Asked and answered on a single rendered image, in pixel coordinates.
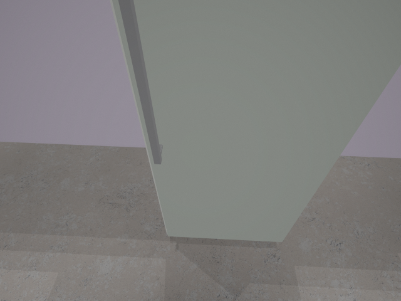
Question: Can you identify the handle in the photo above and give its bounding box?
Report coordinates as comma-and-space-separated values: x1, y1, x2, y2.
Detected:
118, 0, 163, 164

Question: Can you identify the fridge door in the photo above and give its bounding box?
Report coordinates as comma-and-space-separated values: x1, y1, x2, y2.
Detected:
112, 0, 401, 242

